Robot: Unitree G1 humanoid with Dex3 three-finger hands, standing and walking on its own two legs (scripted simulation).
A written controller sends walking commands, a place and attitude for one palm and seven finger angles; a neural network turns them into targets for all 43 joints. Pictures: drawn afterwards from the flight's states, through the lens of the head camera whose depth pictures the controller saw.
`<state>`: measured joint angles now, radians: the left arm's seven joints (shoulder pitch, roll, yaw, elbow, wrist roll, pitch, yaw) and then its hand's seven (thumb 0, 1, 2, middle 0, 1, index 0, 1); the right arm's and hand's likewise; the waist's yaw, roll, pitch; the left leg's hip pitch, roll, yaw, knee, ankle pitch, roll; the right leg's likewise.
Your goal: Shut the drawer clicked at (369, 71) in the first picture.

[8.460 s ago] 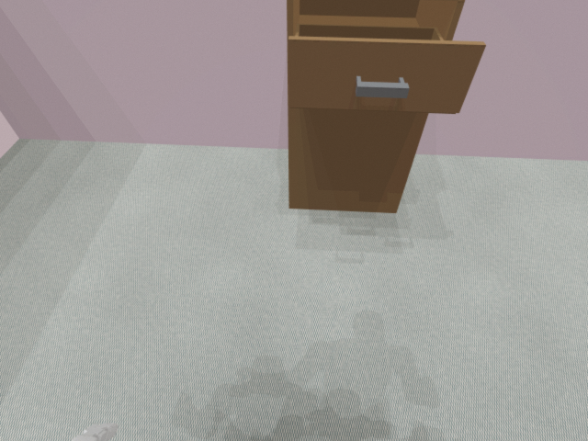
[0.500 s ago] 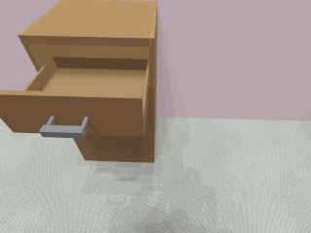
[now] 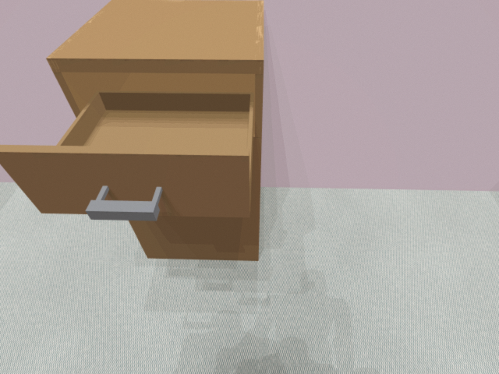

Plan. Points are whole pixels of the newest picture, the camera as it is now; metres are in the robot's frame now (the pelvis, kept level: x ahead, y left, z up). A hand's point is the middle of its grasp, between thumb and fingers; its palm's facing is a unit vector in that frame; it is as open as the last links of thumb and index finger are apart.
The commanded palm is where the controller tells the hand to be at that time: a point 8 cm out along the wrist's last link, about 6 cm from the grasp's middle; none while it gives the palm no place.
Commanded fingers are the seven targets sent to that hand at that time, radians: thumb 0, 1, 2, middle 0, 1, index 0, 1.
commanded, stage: look again from close up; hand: left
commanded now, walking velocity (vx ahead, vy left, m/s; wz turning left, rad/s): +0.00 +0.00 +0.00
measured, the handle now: (127, 200) +0.41 +0.26 +0.04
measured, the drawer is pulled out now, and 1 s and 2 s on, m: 0.29 0.29 0.29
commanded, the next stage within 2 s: shuffle to correct the standing spot in 0.08 s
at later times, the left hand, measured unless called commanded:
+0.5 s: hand out of the picture +0.03 +0.17 -0.18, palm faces +0.05 -0.99 -0.16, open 7.4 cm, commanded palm none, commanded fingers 0.00 0.90 0.90 -0.20 -0.30 -0.20 -0.30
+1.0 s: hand out of the picture +0.11 +0.22 -0.19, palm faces +0.04 -0.97 -0.22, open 7.4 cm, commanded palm none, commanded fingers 0.00 0.90 0.90 -0.20 -0.30 -0.20 -0.30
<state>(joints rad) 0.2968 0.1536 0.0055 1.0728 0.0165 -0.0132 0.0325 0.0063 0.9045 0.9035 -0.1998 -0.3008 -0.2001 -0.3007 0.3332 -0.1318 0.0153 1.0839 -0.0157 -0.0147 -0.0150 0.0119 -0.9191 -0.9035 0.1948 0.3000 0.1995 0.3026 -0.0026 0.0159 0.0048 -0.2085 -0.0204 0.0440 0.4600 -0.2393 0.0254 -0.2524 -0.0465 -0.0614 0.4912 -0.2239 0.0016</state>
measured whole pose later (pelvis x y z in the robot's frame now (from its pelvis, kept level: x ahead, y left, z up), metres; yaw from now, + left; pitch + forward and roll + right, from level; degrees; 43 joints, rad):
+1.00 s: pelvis +0.11 +0.03 -0.01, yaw -1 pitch -1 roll +2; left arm 0.27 0.19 0.04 1.05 0.01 0.03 0.05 0.01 0.90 0.90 -0.20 -0.30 -0.20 -0.30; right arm 0.16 -0.16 -0.01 1.03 -0.02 -0.02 -0.03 0.01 -0.93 -0.90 0.19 0.30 0.20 0.30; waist 0.02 -0.06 0.09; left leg -0.31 0.01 0.10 0.58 -0.25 0.01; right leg -0.24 -0.07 -0.04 0.75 -0.53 0.01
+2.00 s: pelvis +0.13 +0.06 +0.00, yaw -2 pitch +0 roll +0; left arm 0.28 0.18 -0.01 1.09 0.01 0.00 0.04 0.01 0.90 0.90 -0.20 -0.30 -0.20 -0.30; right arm 0.19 -0.17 0.02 1.10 0.00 -0.02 -0.02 0.01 -0.92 -0.90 0.20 0.30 0.20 0.30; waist 0.01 -0.03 0.04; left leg -0.22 -0.01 0.09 0.48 -0.26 0.04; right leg -0.12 -0.05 -0.04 0.45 -0.34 0.03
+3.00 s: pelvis +0.13 +0.05 +0.00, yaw -1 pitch +1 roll +1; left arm 0.52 0.20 0.02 0.32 -0.09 0.03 0.13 0.04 0.95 0.90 -0.22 -0.32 -0.22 -0.32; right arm 0.33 -0.18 0.00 0.93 0.04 -0.20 -0.05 0.02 -0.92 -0.90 0.20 0.30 0.20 0.30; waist -0.01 -0.03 0.01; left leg -0.24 -0.01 0.09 0.47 -0.25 0.02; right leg -0.20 -0.06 -0.05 0.57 -0.36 -0.01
